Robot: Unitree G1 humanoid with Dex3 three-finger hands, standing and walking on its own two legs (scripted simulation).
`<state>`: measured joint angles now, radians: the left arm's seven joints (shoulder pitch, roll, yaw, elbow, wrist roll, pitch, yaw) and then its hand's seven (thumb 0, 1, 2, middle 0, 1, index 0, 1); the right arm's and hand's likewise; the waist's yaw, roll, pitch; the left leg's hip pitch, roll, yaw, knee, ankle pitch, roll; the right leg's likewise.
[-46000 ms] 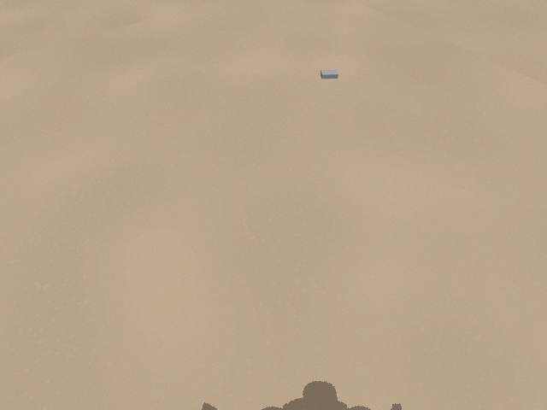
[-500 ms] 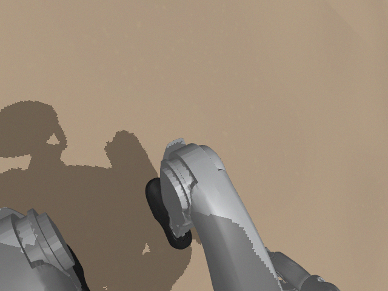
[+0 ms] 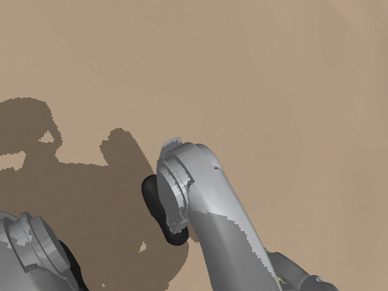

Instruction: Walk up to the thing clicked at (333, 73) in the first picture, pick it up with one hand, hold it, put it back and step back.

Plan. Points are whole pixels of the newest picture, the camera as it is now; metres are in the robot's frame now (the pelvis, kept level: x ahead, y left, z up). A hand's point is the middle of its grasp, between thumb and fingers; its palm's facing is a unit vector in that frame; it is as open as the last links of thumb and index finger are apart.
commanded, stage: open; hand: left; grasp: from above
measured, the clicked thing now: out of the picture +0.46 +0.35 -0.29
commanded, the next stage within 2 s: withdraw in 0.58 s
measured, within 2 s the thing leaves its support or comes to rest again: neither
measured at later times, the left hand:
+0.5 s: hand out of the picture +0.45 +0.36 -0.25, palm faces -0.38 -0.23 -0.90, open 13.6 cm
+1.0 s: hand out of the picture +0.49 +0.39 -0.19, palm faces -0.30 -0.15 -0.94, open 14.1 cm
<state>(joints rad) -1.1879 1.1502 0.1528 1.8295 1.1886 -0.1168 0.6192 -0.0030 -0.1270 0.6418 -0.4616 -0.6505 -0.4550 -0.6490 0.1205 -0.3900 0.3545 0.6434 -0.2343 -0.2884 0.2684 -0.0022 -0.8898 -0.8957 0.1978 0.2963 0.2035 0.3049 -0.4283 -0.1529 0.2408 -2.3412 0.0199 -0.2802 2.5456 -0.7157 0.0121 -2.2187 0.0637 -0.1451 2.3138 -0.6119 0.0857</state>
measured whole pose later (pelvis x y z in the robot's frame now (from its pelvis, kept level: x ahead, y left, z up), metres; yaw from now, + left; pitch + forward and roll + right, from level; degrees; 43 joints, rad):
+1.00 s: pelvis +0.00 +0.00 +0.01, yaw +0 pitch +30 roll -16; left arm -1.05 1.10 0.22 1.45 1.21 -0.13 0.43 0.00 -0.51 1.00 -0.11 -0.98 -0.09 -0.98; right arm 0.17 -0.36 0.28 0.65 -0.21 -0.18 0.25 0.00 -0.90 -0.90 0.20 0.30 0.20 0.30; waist -0.38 -0.08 0.16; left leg -2.34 0.01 -0.28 2.51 -0.72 0.00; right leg -2.22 0.04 -0.15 2.29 -0.62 0.07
